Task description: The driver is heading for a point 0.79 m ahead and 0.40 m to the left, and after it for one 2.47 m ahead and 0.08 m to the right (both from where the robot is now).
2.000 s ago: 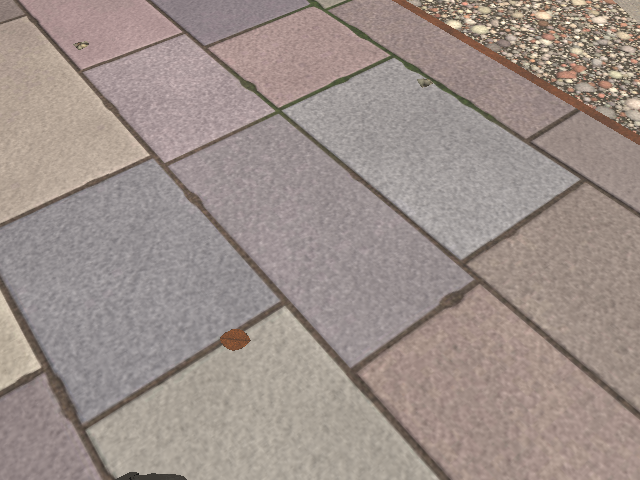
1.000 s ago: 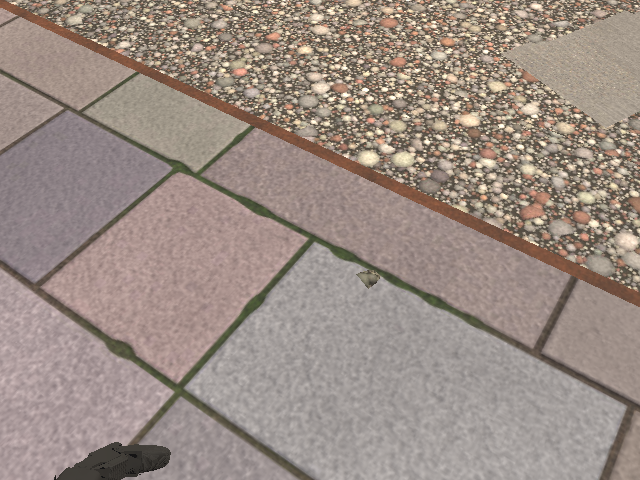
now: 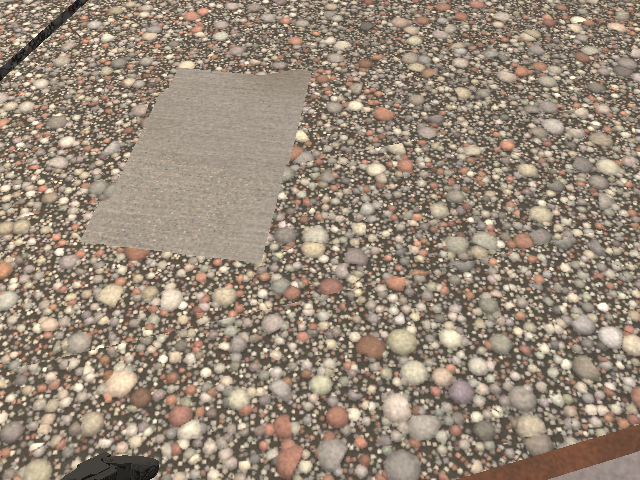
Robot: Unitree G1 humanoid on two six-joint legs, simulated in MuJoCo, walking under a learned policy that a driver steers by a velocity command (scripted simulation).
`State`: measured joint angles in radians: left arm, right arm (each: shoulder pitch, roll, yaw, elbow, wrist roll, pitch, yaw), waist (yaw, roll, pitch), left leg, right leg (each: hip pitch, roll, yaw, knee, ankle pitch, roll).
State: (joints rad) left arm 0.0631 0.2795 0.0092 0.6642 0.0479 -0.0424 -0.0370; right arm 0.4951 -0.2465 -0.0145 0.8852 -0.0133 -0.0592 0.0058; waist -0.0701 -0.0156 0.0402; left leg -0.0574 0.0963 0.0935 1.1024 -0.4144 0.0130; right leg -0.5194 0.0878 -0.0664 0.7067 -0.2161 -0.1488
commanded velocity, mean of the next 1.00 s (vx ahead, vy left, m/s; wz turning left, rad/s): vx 1.00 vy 0.00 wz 0.55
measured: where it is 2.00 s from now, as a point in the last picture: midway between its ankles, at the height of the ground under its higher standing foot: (193, 169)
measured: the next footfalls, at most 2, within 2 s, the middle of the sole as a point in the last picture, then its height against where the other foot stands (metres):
left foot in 0.42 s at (269, 418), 0.04 m lower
right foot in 0.82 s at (297, 251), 0.04 m lower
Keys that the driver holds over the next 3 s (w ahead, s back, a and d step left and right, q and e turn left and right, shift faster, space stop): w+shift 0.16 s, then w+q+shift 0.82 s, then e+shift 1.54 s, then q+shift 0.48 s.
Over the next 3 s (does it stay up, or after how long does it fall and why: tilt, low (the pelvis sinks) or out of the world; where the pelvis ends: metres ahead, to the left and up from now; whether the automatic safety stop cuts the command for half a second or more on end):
stays up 1.39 0.27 -0.07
